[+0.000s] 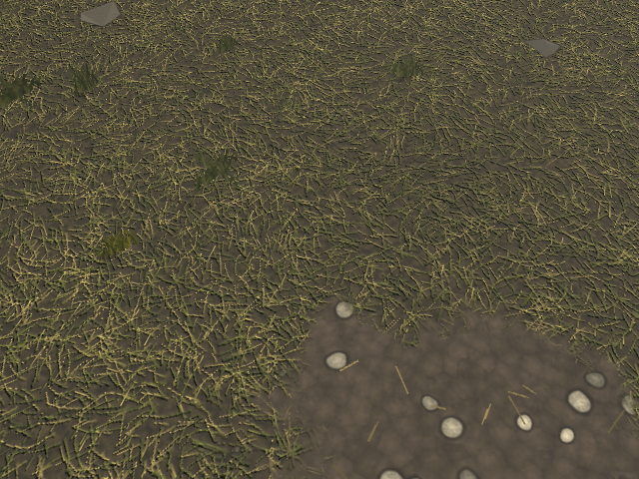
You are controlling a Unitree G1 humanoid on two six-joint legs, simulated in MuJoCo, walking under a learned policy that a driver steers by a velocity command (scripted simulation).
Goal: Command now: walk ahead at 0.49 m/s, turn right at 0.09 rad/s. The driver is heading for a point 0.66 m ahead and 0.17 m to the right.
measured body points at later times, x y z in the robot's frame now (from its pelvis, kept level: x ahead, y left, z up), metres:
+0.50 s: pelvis +0.28 +0.03 +0.00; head +0.31 +0.02 +0.45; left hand +0.51 +0.25 -0.10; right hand +0.26 -0.26 -0.12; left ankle +0.26 +0.14 -0.75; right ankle +0.38 -0.16 -0.68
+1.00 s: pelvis +0.52 -0.11 +0.00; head +0.55 -0.15 +0.45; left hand +0.73 +0.10 -0.10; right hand +0.56 -0.43 -0.10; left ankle +0.74 -0.03 -0.69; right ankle +0.47 -0.16 -0.75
